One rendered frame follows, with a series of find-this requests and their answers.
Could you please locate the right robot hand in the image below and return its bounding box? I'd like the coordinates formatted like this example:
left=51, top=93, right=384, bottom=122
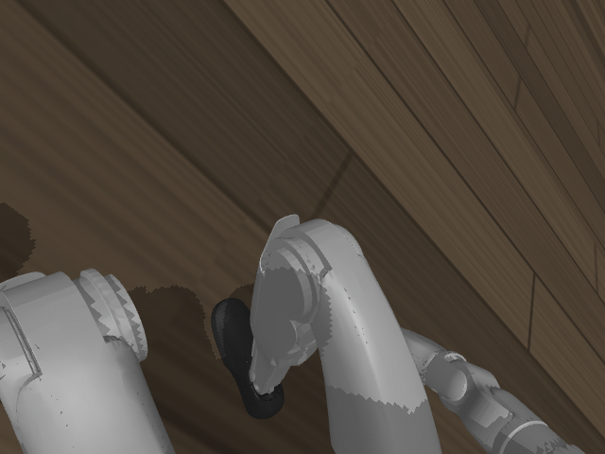
left=401, top=327, right=447, bottom=385

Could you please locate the right robot foot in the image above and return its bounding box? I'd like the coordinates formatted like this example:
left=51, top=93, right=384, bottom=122
left=211, top=298, right=285, bottom=419

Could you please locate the right robot arm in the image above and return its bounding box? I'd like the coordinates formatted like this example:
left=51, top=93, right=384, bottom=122
left=425, top=351, right=585, bottom=454

